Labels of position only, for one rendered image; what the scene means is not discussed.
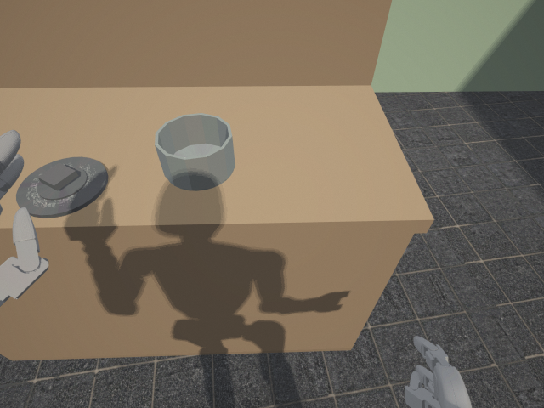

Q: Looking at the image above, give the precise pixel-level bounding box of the robot right hand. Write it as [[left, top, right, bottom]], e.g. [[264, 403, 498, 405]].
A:
[[405, 336, 472, 408]]

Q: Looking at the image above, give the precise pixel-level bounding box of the table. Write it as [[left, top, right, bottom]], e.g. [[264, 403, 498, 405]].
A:
[[0, 0, 434, 360]]

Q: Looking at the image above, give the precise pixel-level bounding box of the robot left hand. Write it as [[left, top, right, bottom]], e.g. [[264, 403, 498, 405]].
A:
[[0, 130, 48, 307]]

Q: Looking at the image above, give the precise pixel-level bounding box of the lid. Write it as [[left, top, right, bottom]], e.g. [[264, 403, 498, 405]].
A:
[[16, 157, 108, 218]]

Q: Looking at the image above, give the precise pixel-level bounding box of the knob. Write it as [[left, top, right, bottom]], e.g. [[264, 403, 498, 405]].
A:
[[38, 163, 78, 191]]

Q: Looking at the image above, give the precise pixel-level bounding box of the pot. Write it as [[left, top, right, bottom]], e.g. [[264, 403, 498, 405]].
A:
[[155, 113, 235, 191]]

